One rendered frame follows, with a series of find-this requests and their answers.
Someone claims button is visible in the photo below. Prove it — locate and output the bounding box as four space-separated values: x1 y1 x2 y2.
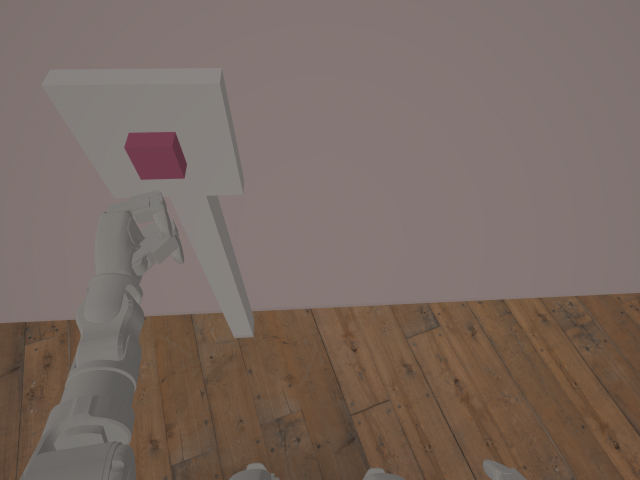
124 132 187 180

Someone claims robot right hand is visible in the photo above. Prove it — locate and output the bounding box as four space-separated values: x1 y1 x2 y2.
483 459 526 480

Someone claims left robot forearm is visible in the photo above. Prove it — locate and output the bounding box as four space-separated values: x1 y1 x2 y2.
20 273 144 480

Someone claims robot shin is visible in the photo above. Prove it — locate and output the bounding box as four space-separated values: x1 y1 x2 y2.
246 463 267 471
364 468 385 478

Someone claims panel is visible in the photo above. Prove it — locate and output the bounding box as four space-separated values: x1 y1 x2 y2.
41 68 254 338

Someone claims robot right shin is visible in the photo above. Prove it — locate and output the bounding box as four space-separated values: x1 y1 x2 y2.
364 468 385 478

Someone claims left robot upper arm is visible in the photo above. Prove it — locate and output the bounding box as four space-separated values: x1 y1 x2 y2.
24 441 136 480

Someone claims robot left hand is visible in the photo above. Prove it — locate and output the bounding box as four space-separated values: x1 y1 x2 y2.
94 190 184 284

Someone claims robot left shin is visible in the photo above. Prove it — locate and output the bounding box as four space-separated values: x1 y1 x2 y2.
246 463 267 471

